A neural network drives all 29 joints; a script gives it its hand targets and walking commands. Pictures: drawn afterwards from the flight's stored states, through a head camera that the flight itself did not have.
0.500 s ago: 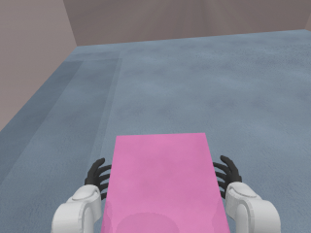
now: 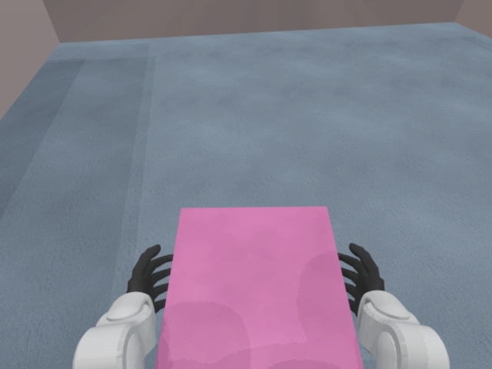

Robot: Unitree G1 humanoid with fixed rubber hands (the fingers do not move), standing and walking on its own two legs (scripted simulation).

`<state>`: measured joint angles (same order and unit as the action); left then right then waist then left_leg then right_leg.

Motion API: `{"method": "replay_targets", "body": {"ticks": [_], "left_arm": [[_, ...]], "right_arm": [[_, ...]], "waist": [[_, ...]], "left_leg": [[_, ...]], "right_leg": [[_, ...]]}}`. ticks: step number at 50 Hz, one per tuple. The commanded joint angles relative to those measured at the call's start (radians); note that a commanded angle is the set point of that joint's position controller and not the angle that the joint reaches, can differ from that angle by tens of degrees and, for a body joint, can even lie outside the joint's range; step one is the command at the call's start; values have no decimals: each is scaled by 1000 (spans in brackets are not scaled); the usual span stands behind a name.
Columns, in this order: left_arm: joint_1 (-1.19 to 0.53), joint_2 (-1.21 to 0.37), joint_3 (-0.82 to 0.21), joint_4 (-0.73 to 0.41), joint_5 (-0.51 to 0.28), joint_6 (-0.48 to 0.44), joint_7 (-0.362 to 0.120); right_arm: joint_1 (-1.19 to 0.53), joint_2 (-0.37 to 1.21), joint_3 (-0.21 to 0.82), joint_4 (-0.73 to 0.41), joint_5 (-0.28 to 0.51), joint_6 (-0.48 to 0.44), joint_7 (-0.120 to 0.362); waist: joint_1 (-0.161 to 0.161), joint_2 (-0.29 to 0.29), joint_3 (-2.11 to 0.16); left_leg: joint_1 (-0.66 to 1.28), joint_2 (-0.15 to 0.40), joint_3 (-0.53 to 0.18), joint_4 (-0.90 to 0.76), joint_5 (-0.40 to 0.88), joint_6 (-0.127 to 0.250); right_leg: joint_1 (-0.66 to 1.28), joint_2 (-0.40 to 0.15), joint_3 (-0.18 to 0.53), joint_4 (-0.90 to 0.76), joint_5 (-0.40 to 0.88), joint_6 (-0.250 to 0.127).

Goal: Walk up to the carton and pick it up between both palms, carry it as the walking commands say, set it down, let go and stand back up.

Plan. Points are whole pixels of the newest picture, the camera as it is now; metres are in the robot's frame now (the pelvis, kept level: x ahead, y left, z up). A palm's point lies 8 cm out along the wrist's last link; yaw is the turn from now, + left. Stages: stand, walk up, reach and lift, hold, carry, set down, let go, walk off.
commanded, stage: carry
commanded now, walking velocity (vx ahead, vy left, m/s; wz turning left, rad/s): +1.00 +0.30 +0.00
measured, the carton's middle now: (255, 313) +0.24 -0.01 +0.02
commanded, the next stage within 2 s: none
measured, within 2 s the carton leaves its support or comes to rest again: neither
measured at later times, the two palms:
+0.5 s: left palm (142, 139) +0.62 +0.23 +0.08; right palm (272, 127) +0.67 -0.08 +0.07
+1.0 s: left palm (133, 55) +1.09 +0.35 +0.09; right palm (224, 55) +1.08 +0.04 +0.09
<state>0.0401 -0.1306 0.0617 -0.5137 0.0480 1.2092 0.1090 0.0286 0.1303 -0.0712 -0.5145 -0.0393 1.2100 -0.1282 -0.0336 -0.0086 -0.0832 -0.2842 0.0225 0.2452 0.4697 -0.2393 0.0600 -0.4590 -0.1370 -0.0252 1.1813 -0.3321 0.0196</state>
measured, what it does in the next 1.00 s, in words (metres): walks ahead: right foot, then left foot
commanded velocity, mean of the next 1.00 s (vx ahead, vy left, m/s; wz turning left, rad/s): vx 1.00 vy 0.30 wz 0.00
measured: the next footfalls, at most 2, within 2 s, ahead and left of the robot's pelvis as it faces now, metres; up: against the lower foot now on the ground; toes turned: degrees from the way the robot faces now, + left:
right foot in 0.26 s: +0.45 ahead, -0.07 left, +0.00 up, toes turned -10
left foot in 0.68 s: +0.77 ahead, +0.27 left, +0.00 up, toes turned +14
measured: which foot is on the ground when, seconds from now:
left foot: down 0.00-0.30, up 0.32-0.66, down 0.68-1.00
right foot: up 0.00-0.24, down 0.26-0.72, up 0.74-1.00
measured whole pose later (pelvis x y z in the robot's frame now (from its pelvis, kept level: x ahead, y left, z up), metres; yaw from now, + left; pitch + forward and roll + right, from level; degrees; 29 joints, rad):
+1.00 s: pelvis +0.86 +0.21 +0.00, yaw +0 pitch +3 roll +0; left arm 0.06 -0.13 0.05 -0.58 0.04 1.19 0.11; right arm 0.04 0.13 -0.07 -0.58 -0.03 1.20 -0.12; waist -0.04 0.01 -0.07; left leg 0.04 -0.03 0.24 0.24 -0.34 0.06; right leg -0.63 -0.10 -0.15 0.79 -0.18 0.01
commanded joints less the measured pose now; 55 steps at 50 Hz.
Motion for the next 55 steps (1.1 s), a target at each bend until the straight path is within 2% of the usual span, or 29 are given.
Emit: {"method": "replay_targets", "body": {"ticks": [1,5,8,11,12,13,14,15,17,18,21,23,25,27,29,30,33,34,35,36,37,38,39,41,47,50,52,54,55], "left_arm": [[-429,-833,-628,-108,-276,-43,-106],[-434,-793,-644,-108,-279,-44,-96],[-464,-741,-645,-136,-276,-28,-91],[-422,-732,-627,-121,-267,-17,-86],[-423,-728,-605,-145,-262,-26,-82],[-365,-731,-605,-120,-266,-24,-80],[-402,-686,-593,-103,-258,-11,-78],[-420,-707,-604,-46,-271,-2,-83],[-436,-781,-621,-121,-301,-12,-92],[-417,-820,-631,-126,-311,-23,-99],[-531,-922,-675,-153,-356,-54,-129],[-513,-904,-683,-159,-372,-69,-137],[-505,-865,-681,-169,-358,-68,-128],[-479,-850,-699,-190,-364,-66,-130],[-434,-785,-656,-171,-333,-63,-118],[-437,-783,-663,-202,-330,-63,-111],[-412,-711,-658,-203,-311,-35,-101],[-421,-654,-644,-181,-273,-18,-96],[-402,-645,-646,-170,-264,-1,-81],[-382,-657,-632,-163,-253,1,-83],[-435,-709,-685,-204,-274,-6,-92],[-458,-775,-686,-193,-291,-12,-103],[-444,-800,-674,-185,-293,-16,-104],[-519,-857,-704,-207,-314,-28,-99],[-416,-842,-660,-156,-281,-49,-89],[-368,-779,-657,-168,-265,-48,-78],[-375,-726,-648,-180,-262,-32,-74],[-351,-693,-615,-131,-238,-10,-67],[-307,-667,-589,-122,-232,-8,-61]], "right_arm": [[-482,826,699,-168,317,-33,129],[-411,755,664,-97,275,-19,129],[-412,721,644,-96,262,-6,117],[-460,685,659,-197,265,-1,99],[-463,711,678,-198,278,-3,97],[-474,678,667,-214,273,3,93],[-482,653,652,-195,262,16,89],[-466,637,665,-182,243,22,87],[-455,743,669,-169,284,18,104],[-396,778,657,-145,268,7,110],[-455,863,660,-143,249,-35,125],[-426,854,642,-138,229,-57,115],[-453,824,653,-165,234,-57,114],[-405,820,650,-166,229,-58,111],[-462,799,680,-196,261,-47,110],[-442,802,680,-192,263,-44,107],[-367,744,665,-178,251,-20,93],[-346,708,645,-117,237,-10,89],[-306,682,614,-70,234,2,87],[-358,696,640,-75,257,5,91],[-395,747,656,-156,269,-12,100],[-473,816,688,-188,304,-11,113],[-512,838,694,-202,319,-19,120],[-449,857,643,-143,297,-27,132],[-472,800,703,-219,321,-38,133],[-428,735,689,-221,312,-23,130],[-391,707,678,-185,288,-7,111],[-342,653,659,-166,270,13,103],[-381,632,672,-194,279,18,103]], "waist": [[17,86,-165],[20,124,-90],[14,106,44],[37,80,-116],[73,6,-237],[122,-34,-332],[102,-200,-258],[61,-289,-288],[58,-60,-276],[58,-68,-274],[46,-96,-209],[46,-67,-175],[45,-149,-86],[42,-156,-66],[47,-205,-54],[42,-182,-80],[2,-181,-234],[-21,-99,-247],[-33,169,-258],[-15,449,-254],[3,358,-303],[6,161,-254],[8,56,-238],[14,155,-208],[9,75,-93],[7,116,-69],[18,115,-57],[48,122,-177],[86,30,-254]], "left_leg": [[372,280,-348,-340,-95,107],[325,207,-166,-374,-52,102],[224,184,-123,-425,96,97],[271,144,-41,-114,797,66],[217,103,11,140,824,40],[-8,57,-15,439,714,0],[-289,-61,-113,721,184,-32],[-411,-105,-252,984,-96,-38],[-433,26,-345,1046,-55,-18],[-447,64,-361,995,-19,-29],[-383,133,-291,687,41,-69],[-322,113,-222,501,34,-85],[-223,133,-198,222,57,-83],[-182,94,-80,112,130,-83],[-154,68,-36,46,170,-76],[-106,37,-8,36,190,-64],[214,-39,35,21,161,-23],[370,-42,15,15,22,-21],[526,134,-321,-141,-330,39],[667,307,-702,-233,-46,159],[662,341,-689,-186,170,175],[570,291,-506,-129,109,136],[520,272,-464,-150,86,83],[383,234,-372,-224,23,31],[397,211,-211,-360,197,93],[366,158,-83,-371,333,95],[344,157,-44,-223,804,71],[213,134,-16,17,865,51],[101,76,-13,264,859,28]], "right_leg": [[-259,-33,-30,-238,49,-1],[-169,-14,-99,-492,202,-7],[-69,23,-169,-583,288,-17],[234,148,-278,-607,265,-34],[466,180,-294,-639,212,-45],[735,89,-138,-637,84,-73],[805,-197,391,-796,-222,-166],[791,-398,768,-933,-144,-304],[639,-359,597,-952,-89,-263],[622,-328,487,-911,86,-242],[485,-248,205,-918,141,-136],[420,-233,100,-967,62,-109],[307,-225,16,-1003,56,-94],[370,-164,-111,-1004,193,-93],[429,-151,-124,-966,384,-85],[471,-146,-139,-901,599,-79],[448,-96,-185,-579,847,-20],[317,-39,-212,-363,643,0],[31,50,-216,-62,429,26],[-258,178,-146,166,-118,35],[-303,82,-15,261,-143,-1],[-340,41,39,264,-82,-16],[-327,8,57,179,-28,-18],[-264,-38,26,43,40,2],[-237,16,-99,-397,170,-14],[-105,84,-206,-579,259,-19],[67,140,-250,-651,272,-47],[420,175,-288,-615,298,-47],[617,166,-266,-636,219,-82]]}}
